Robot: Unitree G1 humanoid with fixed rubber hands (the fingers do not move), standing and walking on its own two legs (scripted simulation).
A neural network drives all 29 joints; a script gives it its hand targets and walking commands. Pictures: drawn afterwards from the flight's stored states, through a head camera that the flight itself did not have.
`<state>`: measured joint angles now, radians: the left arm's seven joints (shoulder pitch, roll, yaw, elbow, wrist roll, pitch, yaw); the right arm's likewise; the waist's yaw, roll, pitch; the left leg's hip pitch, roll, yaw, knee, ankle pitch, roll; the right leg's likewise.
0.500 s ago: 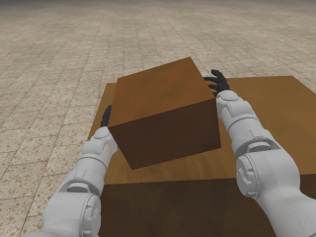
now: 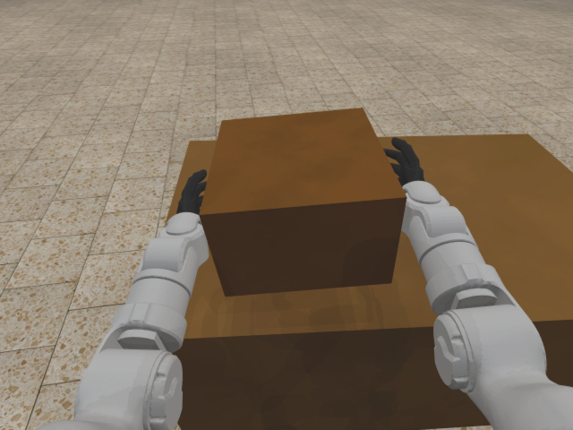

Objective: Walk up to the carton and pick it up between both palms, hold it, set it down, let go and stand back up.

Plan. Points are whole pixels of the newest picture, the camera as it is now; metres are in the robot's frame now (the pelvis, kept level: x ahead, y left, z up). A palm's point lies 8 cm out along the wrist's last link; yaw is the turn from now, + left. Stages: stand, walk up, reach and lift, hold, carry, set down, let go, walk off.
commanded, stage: reach and lift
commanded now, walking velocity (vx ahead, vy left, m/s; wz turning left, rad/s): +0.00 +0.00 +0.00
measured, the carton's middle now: (299, 194) +0.41 -0.01 +0.15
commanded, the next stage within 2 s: hold in 0.78 s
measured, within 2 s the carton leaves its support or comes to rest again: neither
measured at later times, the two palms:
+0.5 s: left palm (192, 213) +0.37 +0.15 +0.14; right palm (415, 189) +0.40 -0.17 +0.17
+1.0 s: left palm (186, 213) +0.36 +0.15 +0.16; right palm (417, 188) +0.39 -0.17 +0.18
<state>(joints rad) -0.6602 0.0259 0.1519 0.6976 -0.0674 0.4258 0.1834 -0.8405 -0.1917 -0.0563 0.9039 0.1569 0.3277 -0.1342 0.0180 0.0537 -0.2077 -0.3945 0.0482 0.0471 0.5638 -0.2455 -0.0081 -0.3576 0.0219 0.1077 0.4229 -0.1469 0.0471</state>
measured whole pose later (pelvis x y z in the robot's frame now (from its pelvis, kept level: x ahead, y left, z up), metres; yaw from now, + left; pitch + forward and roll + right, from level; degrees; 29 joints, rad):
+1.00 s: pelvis -0.01 -0.01 +0.00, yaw +0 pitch +3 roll -2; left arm -0.65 0.03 0.17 0.52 -0.02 0.57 0.16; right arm -0.79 -0.19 -0.06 0.70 0.18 0.45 -0.17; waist 0.02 0.05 -0.18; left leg -0.36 0.05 0.05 0.53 -0.21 0.00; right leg -0.33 0.02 0.11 0.40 -0.12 0.05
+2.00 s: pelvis -0.02 -0.01 +0.00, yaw +0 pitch +2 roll -2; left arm -0.65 0.03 0.18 0.44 0.00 0.64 0.14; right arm -0.77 -0.19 -0.06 0.60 0.18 0.52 -0.18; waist 0.00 0.05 -0.18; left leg -0.36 0.05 0.04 0.52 -0.20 0.00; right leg -0.32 0.02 0.11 0.38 -0.10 0.05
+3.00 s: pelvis -0.02 -0.01 +0.00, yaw +0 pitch +2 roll -2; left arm -0.65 0.03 0.19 0.43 0.01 0.65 0.13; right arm -0.76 -0.18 -0.06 0.58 0.18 0.53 -0.19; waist -0.01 0.05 -0.18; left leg -0.34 0.05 0.04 0.51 -0.20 0.00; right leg -0.30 0.02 0.11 0.37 -0.10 0.05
